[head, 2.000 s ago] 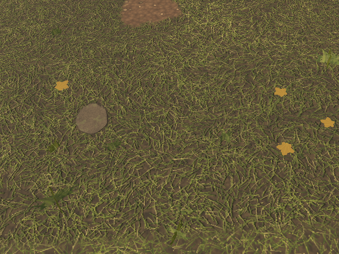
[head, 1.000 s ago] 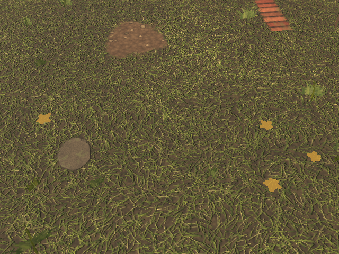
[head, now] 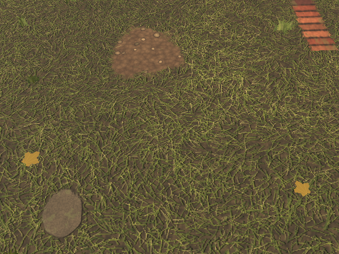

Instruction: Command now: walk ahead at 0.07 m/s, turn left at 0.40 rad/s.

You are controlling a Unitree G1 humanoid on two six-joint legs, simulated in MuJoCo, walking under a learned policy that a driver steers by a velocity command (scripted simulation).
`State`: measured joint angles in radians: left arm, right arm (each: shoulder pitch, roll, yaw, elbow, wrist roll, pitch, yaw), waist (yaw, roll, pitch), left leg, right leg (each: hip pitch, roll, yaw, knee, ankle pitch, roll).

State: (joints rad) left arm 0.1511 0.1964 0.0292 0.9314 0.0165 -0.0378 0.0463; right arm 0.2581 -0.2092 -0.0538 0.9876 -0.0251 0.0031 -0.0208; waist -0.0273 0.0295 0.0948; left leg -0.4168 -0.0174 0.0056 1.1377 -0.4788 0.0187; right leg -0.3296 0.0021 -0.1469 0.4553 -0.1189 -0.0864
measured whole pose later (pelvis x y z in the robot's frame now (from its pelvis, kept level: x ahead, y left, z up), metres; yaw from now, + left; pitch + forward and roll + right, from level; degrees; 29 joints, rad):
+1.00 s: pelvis +0.26 +0.06 +0.01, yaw +21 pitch +1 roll +0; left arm 0.29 0.22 0.05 0.88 0.02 -0.08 -0.01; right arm 0.30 -0.26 -0.06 0.89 -0.04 -0.06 0.03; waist -0.01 0.05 0.02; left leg -0.46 0.03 -0.02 1.09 -0.26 0.08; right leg -0.18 0.06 -0.07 0.36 -0.20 -0.08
